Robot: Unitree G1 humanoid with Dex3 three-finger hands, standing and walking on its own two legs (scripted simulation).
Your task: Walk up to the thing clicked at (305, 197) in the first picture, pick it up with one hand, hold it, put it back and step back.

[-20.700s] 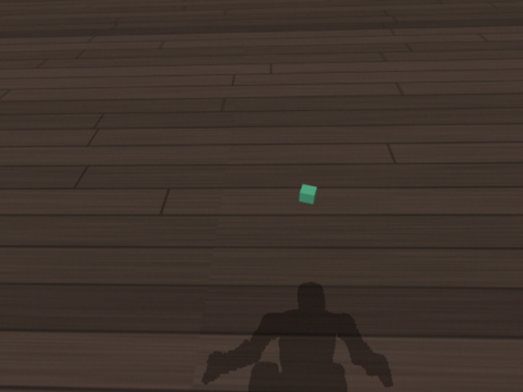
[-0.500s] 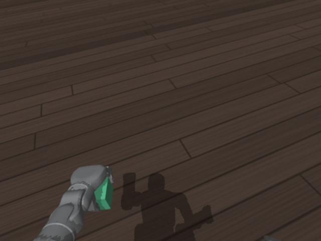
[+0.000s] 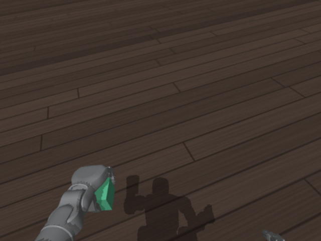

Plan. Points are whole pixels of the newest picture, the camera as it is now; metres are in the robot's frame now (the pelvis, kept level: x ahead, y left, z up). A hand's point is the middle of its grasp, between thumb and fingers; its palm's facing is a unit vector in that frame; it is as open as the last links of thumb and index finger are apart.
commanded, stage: hold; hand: left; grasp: from above
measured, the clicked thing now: (97, 194) +0.30 +0.22 -0.06
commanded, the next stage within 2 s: crouch in 0.52 s
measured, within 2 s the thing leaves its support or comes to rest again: neither
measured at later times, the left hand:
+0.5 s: hand (93, 192) +0.30 +0.23 -0.04, palm faces -0.43 -0.07 -0.90, open 9.8 cm
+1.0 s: hand (98, 205) +0.29 +0.23 -0.10, palm faces -0.48 -0.03 -0.88, open 9.7 cm
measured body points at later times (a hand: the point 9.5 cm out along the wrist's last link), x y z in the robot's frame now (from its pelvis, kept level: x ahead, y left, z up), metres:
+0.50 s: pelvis +0.00 +0.00 +0.00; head +0.01 -0.02 +0.45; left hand +0.31 +0.23 +0.01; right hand +0.14 -0.25 -0.12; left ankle +0.03 +0.13 -0.74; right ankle +0.00 -0.13 -0.74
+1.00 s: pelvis +0.00 +0.00 -0.01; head +0.04 +0.00 +0.43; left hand +0.31 +0.23 -0.05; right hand +0.12 -0.26 -0.13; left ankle +0.03 +0.13 -0.74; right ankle +0.00 -0.13 -0.74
